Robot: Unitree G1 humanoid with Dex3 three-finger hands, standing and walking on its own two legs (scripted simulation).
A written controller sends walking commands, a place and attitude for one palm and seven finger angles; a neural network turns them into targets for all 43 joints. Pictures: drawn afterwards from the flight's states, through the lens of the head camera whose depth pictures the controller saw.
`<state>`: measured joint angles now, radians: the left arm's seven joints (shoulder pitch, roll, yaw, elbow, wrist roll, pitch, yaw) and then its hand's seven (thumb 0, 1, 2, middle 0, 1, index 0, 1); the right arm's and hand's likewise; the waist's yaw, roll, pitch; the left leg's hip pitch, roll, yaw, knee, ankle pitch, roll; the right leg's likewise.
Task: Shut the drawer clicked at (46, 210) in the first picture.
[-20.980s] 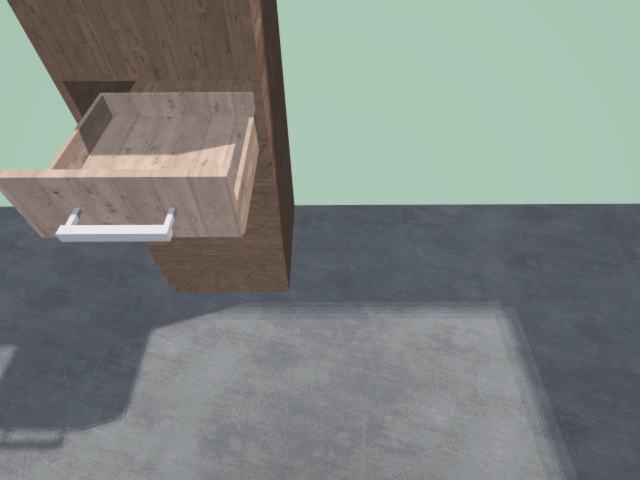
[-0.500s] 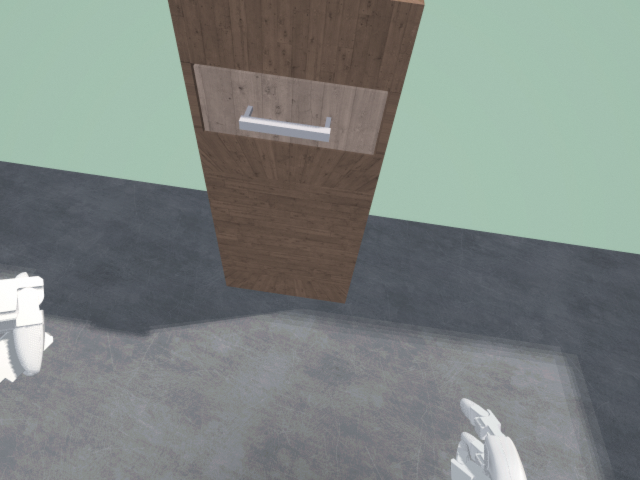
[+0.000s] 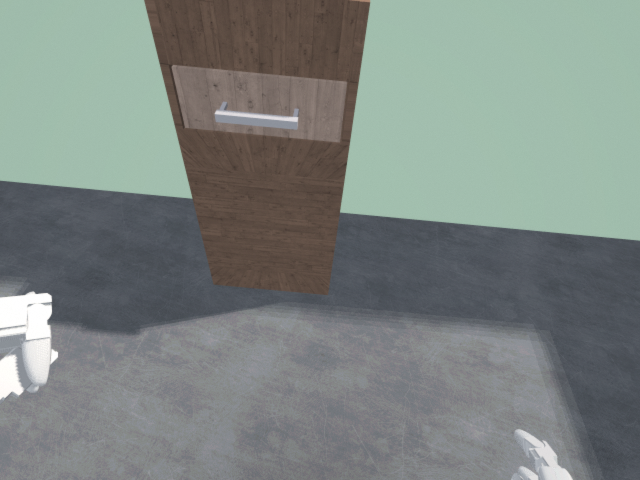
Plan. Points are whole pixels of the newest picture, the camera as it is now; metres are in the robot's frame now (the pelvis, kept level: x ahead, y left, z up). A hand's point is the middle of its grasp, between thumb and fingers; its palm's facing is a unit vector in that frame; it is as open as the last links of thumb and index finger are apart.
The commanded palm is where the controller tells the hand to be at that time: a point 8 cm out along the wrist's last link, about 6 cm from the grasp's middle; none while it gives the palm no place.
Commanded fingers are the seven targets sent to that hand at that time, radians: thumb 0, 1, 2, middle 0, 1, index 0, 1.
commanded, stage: stop stepping back and stand still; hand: left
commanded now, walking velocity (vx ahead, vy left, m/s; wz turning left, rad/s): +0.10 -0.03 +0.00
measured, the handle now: (258, 114) +0.86 +0.16 +0.00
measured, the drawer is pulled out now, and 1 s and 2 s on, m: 0.00 0.00 0.00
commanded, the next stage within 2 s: let the arm hang, fingers relaxed in 0.34 s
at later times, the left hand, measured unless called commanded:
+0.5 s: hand (52, 369) +0.20 +0.26 +0.12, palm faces +0.27 -0.82 -0.50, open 3.2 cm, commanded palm none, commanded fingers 0.00 0.90 0.90 -1.24 -1.43 -1.24 -1.43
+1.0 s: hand out of the picture -0.04 +0.23 -0.16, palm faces +0.02 -0.97 -0.25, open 5.1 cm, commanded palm none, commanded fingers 0.00 0.90 0.90 -0.24 -0.34 -0.24 -0.34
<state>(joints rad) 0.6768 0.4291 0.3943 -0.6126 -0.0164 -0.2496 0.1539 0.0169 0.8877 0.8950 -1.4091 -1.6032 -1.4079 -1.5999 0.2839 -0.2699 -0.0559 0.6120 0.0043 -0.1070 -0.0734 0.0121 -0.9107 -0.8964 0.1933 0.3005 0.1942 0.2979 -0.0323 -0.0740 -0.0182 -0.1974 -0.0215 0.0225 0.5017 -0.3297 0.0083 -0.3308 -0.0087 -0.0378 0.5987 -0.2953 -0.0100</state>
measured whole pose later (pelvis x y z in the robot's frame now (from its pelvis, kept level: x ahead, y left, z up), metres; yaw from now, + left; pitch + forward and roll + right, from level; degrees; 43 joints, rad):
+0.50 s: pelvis -0.01 +0.01 +0.00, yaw +1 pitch +1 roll +0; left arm 0.46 0.41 0.26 -0.31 0.02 -0.19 0.08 0.01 0.89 0.90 -1.40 -1.60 -1.40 -1.60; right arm 0.21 -0.20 0.01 0.70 0.00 -0.13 0.00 0.01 -0.90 -0.90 0.20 0.30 0.20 0.30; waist 0.01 0.01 -0.01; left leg -0.28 -0.01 0.03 0.60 -0.31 0.01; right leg -0.29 0.00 -0.04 0.55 -0.28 -0.02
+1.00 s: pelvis -0.03 +0.02 +0.01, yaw +1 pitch -1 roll -1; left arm 0.31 0.23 0.01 1.07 0.01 0.03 0.01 0.01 0.91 0.90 -0.60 -0.78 -0.61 -0.75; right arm 0.29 -0.19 -0.01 1.05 -0.02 0.02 -0.02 0.01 -0.91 -0.90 0.19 0.30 0.20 0.30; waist 0.01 0.01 0.06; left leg -0.19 -0.01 0.03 0.46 -0.24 0.04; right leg -0.20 0.01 -0.04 0.42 -0.19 -0.02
